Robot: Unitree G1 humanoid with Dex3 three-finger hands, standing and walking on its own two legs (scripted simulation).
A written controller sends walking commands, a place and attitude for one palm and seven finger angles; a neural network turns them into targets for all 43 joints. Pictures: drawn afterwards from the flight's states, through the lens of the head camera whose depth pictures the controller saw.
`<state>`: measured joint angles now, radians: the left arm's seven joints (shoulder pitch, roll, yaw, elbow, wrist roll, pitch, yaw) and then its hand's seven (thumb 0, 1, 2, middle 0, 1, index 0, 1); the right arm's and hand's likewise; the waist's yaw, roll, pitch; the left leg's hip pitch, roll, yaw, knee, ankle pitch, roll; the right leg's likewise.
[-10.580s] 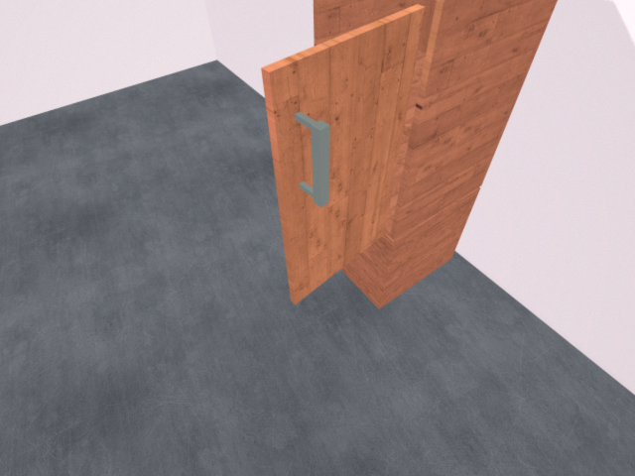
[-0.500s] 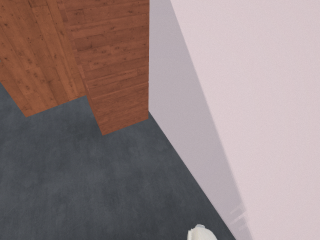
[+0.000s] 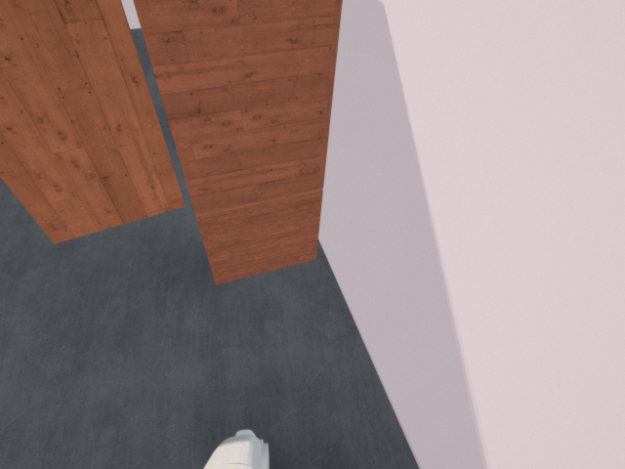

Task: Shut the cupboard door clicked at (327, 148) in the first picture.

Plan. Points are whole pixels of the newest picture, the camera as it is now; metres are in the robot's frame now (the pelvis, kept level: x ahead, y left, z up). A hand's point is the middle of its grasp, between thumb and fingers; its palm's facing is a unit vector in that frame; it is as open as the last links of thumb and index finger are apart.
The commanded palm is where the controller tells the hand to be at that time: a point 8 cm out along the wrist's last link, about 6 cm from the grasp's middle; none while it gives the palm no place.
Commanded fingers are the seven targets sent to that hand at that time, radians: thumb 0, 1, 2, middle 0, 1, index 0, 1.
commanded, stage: turn to face it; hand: left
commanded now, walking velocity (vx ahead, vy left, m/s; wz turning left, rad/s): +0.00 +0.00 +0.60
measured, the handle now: out of the picture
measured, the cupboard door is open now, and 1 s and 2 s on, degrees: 97 97 97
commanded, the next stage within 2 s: take the last steps up to it in 0.80 s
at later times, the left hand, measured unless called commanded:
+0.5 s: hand out of the picture +0.13 +0.26 -0.17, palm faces +0.25 -0.94 -0.22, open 7.4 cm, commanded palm none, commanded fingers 0.00 0.90 0.90 -0.20 -0.30 -0.20 -0.30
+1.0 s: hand out of the picture +0.11 +0.17 -0.16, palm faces +0.42 -0.88 -0.23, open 7.3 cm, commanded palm none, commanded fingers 0.00 0.90 0.90 -0.20 -0.30 -0.20 -0.30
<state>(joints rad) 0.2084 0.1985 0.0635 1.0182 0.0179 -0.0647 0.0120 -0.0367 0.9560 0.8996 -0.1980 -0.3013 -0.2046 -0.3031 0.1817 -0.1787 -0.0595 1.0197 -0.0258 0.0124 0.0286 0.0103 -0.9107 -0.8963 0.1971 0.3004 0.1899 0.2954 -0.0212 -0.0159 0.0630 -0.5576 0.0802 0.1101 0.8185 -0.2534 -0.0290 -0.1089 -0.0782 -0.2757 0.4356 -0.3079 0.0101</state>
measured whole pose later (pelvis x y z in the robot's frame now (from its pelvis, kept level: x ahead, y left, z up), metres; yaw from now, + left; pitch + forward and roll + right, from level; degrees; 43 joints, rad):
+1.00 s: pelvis +0.13 -0.02 +0.01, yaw +24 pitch +0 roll +2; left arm 0.23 0.17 0.04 0.97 0.02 -0.02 0.02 0.00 0.92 0.90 -0.20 -0.30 -0.21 -0.30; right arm 0.19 -0.23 -0.07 1.02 -0.02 0.06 0.01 0.01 -0.91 -0.90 0.20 0.30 0.19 0.30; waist 0.00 -0.01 0.07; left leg -0.43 0.00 0.01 0.93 -0.43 -0.06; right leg -0.14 -0.05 -0.08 0.45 -0.31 -0.02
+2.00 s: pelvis +0.31 +0.18 +0.00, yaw +28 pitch +0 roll +0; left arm 0.25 0.19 0.04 1.09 0.00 0.02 0.02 0.00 0.92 0.90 -0.19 -0.30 -0.20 -0.30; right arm 0.24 -0.14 -0.02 1.10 -0.02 -0.02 -0.04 0.03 -0.96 -0.90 0.20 0.30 0.20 0.30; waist 0.02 -0.05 0.04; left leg -0.31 0.03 0.11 0.54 -0.24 0.03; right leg -0.19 -0.09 -0.08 0.56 -0.35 0.02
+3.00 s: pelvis +0.30 +0.15 +0.00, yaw +26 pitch -1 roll +0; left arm 0.29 0.14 -0.02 1.10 0.01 -0.01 0.03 0.00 0.91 0.90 -0.20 -0.30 -0.20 -0.30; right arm 0.31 -0.17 0.01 1.07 -0.02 -0.02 -0.02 0.02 -0.92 -0.90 0.20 0.30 0.19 0.30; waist -0.01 0.04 0.02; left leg -0.20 0.00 0.08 0.50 -0.28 0.03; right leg -0.20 -0.02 -0.05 0.51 -0.29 0.00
